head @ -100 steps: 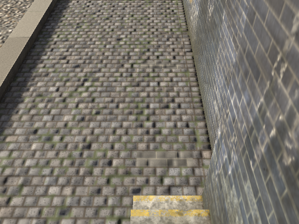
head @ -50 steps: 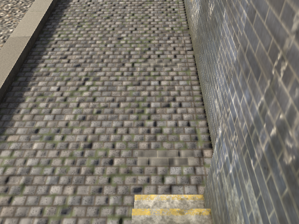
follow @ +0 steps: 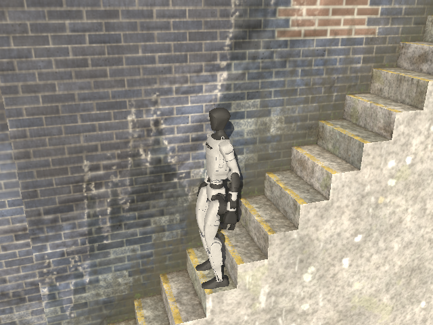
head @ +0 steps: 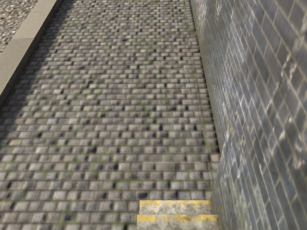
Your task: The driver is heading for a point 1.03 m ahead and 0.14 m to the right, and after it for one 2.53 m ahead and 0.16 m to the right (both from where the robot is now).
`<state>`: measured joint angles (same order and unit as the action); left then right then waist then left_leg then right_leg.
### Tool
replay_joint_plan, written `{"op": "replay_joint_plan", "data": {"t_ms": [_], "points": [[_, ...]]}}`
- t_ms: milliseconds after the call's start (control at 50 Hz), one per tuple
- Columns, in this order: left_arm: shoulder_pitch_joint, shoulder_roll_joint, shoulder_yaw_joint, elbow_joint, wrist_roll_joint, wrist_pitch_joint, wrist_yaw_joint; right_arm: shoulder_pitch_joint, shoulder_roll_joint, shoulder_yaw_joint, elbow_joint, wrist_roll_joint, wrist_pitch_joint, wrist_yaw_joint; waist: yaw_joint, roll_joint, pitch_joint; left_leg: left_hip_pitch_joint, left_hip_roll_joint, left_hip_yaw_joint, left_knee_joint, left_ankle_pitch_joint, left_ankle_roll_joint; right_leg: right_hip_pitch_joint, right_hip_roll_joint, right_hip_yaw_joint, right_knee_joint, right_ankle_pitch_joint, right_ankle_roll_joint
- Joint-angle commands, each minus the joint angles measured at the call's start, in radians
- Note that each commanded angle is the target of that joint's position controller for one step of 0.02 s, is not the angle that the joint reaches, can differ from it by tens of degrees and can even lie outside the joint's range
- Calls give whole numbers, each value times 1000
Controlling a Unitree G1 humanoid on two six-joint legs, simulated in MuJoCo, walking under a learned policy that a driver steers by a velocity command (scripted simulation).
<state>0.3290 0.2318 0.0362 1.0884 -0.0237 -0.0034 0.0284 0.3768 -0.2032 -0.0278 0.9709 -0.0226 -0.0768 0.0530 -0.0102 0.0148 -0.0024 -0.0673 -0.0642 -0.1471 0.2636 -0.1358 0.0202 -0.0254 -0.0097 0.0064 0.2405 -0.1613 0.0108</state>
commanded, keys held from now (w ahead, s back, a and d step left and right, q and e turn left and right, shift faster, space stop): w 0.66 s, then no key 0.34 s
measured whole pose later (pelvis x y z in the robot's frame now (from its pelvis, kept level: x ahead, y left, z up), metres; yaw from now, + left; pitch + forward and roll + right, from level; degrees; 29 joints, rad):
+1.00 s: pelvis +0.03 -0.04 -0.02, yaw +1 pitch -3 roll +0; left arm 0.37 0.21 -0.01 1.04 -0.03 -0.01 0.05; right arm 0.25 -0.22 0.00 0.95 -0.04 0.03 0.02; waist 0.01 0.05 -0.03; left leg -0.26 -0.05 -0.11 0.68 -0.28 0.01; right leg -0.20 0.04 -0.04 0.58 -0.34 -0.06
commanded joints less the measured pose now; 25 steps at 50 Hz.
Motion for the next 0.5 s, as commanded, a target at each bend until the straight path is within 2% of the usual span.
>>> {"op": "replay_joint_plan", "data": {"t_ms": [20,40,160,180,200,220,240,260,340,380,420,440,460,500], "points": [[40,114,19,-20,-4,-8,4,41,-88,-15,-33,2,-7,-4,4,-4,102,14,95,-114,-32,67,25,-128,-86,78,-71,60,-41],[40,107,16,-18,-7,-10,5,33,-88,-15,-30,2,-6,-5,9,-17,100,19,92,-113,-25,69,25,-131,-82,74,-82,59,-41],[40,115,16,-15,-7,-9,8,38,-86,-14,-20,2,-5,-4,4,-4,96,30,90,-111,-20,68,25,-137,-80,72,-82,55,-42],[54,121,16,-12,2,-5,7,70,-84,-16,-8,-2,-5,-2,-8,0,91,39,93,-119,-23,37,22,-142,-76,71,-66,26,-42],[46,111,14,-18,6,-6,6,63,-100,-22,-14,-2,-10,-1,-9,1,108,18,98,-133,-42,5,14,-147,-75,73,-66,24,-40],[57,118,16,-12,3,-3,5,60,-86,-17,-8,-2,-6,0,-1,9,105,18,97,-129,-35,-4,20,-145,-79,75,-68,18,-42],[42,112,16,-16,-6,-6,6,27,-85,-15,-18,1,-4,-2,9,5,114,5,92,-120,-31,31,24,-143,-82,76,-83,45,-43],[35,113,16,-18,-7,-8,7,25,-85,-16,-20,1,-5,-3,6,1,108,10,91,-118,-29,54,24,-138,-81,75,-81,53,-41],[32,107,13,-20,-4,-14,9,25,-101,-22,-22,2,-14,-2,3,-4,99,22,94,-126,-40,57,18,-131,-82,77,-81,63,-38],[51,115,14,-19,5,-9,8,54,-98,-24,-12,0,-13,1,-5,7,100,23,99,-139,-48,2,14,-138,-79,76,-66,31,-38],[49,111,13,-22,4,-8,7,46,-96,-24,-15,-2,-13,2,-3,11,107,10,100,-143,-55,-11,16,-136,-80,76,-66,29,-38],[45,115,16,-19,-7,-9,7,19,-81,-17,-19,3,-6,-1,12,9,105,8,93,-126,-37,31,26,-132,-86,77,-84,52,-42],[40,115,16,-21,-8,-10,8,22,-80,-17,-20,3,-5,-3,7,4,98,18,89,-119,-29,63,27,-130,-83,74,-81,59,-41],[30,104,12,-24,-4,-15,9,21,-100,-23,-25,2,-12,-2,3,-5,96,21,94,-128,-41,66,19,-125,-83,76,-81,68,-38]]}}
